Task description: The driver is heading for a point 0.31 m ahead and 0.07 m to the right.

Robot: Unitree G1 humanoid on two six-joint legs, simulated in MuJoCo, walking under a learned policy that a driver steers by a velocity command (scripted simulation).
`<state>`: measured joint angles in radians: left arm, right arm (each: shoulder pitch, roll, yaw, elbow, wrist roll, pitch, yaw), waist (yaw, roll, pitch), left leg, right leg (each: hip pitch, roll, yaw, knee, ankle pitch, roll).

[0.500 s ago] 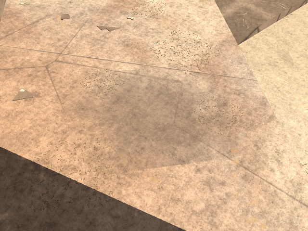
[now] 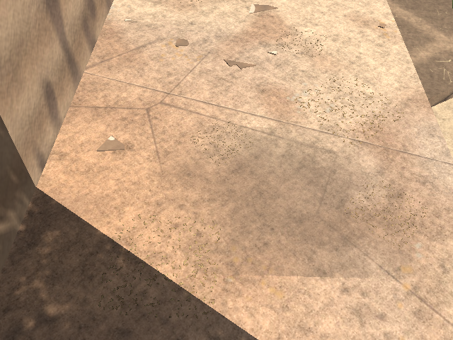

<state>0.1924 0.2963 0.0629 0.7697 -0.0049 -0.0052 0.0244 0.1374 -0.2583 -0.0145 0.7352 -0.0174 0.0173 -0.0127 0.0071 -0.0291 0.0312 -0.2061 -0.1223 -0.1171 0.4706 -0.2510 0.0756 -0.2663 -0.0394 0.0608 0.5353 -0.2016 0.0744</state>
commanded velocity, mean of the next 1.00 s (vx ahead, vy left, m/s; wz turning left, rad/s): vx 0.12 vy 0.00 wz -0.23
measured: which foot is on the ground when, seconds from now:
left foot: down 0.00-0.60, up 0.62-1.00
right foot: down 0.00-0.24, up 0.26-0.58, down 0.60-1.00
